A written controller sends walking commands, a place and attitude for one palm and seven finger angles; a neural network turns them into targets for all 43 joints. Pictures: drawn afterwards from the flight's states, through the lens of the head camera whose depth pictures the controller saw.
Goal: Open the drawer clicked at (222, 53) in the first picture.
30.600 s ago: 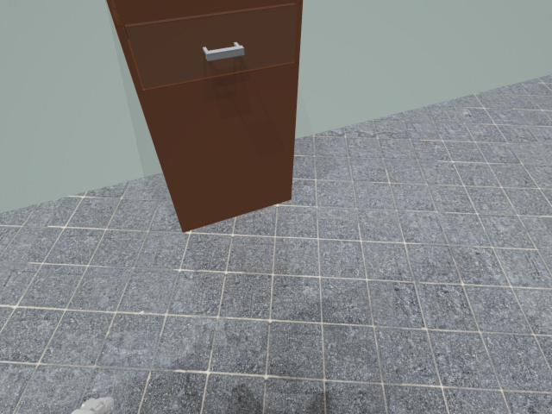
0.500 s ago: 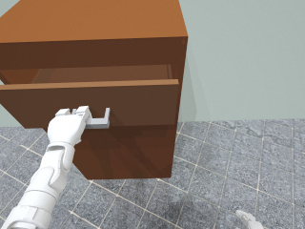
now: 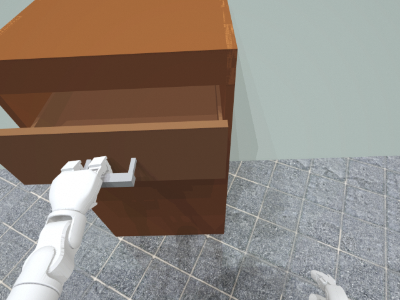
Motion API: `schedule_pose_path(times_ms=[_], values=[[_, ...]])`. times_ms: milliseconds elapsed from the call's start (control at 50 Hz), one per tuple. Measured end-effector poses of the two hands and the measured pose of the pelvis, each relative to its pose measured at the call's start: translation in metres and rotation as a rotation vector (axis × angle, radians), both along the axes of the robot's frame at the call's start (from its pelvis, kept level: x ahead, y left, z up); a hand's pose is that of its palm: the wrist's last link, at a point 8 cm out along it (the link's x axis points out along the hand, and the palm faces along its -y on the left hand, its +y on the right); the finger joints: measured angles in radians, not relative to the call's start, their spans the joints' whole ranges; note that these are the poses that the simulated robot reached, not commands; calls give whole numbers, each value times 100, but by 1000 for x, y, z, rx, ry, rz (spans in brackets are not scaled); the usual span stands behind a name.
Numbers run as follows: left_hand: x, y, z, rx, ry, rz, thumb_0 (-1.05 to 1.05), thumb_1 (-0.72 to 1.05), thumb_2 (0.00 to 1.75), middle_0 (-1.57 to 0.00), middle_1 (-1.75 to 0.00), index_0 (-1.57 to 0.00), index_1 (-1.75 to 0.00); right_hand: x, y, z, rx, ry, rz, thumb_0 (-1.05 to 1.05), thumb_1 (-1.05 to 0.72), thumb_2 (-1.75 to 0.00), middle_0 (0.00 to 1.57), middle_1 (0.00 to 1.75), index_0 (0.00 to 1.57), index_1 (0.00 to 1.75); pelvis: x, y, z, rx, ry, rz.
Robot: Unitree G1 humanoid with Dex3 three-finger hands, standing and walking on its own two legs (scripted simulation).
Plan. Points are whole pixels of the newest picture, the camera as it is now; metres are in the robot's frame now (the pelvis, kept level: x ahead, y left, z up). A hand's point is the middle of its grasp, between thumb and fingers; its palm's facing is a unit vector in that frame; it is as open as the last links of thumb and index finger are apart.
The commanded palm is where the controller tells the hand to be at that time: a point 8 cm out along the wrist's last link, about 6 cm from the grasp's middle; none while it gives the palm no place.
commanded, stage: pull the drawer open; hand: left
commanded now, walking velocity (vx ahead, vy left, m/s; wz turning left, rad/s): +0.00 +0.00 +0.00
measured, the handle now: (108, 172) +0.36 +0.23 +0.05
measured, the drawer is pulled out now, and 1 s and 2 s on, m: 0.13 0.24 0.30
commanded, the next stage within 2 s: open the thumb to release the handle in 1.74 s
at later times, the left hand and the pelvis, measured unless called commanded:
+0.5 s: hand (83, 224) +0.25 +0.26 +0.03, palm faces +0.01 -0.09 -1.00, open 5.3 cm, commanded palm +0.22 +0.26 +0.09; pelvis +0.01 +0.00 +0.00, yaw +0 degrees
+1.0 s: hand (73, 254) +0.19 +0.25 +0.03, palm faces +0.00 -0.10 -1.00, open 5.3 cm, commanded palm +0.16 +0.26 +0.09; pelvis +0.01 +0.00 -0.01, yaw +0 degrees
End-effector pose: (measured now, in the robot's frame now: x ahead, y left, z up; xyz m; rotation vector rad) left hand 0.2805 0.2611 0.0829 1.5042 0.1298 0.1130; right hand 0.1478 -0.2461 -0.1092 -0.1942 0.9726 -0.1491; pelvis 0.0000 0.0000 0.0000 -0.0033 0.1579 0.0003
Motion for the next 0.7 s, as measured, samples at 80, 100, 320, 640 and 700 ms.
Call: schedule_pose_path(times_ms=[80, 100, 320, 640, 700], values=[[-10, -1, -1, 0, -9, 1, 2, 79, 82, -40, -135, -38, -135, 6, 0, 1, -4, -14, 11, 1, -91, -89, 20, 30, 20, 30, 0, 0, 0, 0, -2, 2], [-12, -1, -1, 0, -10, 1, 2, 79, 82, -40, -135, -38, -135, 9, 1, 1, -4, -19, 15, 1, -91, -89, 20, 30, 20, 30, 1, 0, 0, 0, -3, 2], [-34, -3, -1, -15, -14, 16, 2, 79, 82, -40, -135, -39, -135, 38, 18, 8, 24, -94, 68, 1, -91, -89, 20, 30, 20, 30, 3, 2, -1, 2, -14, 4], [-68, -6, -1, -32, -15, 24, 1, 79, 82, -40, -135, -39, -135, 58, 33, 15, 39, -135, 130, 1, -91, -89, 20, 30, 20, 30, 6, 3, -2, 0, -22, 2], [-75, -6, -1, -34, -12, 29, 1, 79, 81, -40, -135, -39, -135, 59, 34, 14, 44, -138, 133, 1, -91, -89, 20, 30, 20, 30, 6, 4, -3, 0, -22, 1]])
